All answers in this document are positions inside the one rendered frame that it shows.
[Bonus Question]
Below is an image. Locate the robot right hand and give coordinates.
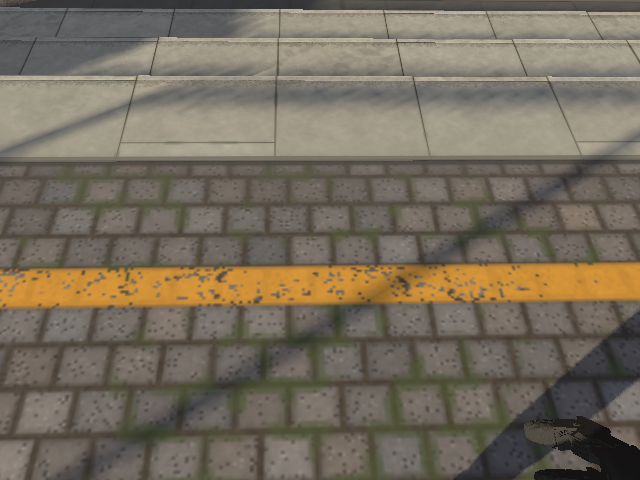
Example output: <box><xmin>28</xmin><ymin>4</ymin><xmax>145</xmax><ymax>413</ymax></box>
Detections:
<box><xmin>524</xmin><ymin>416</ymin><xmax>640</xmax><ymax>480</ymax></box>

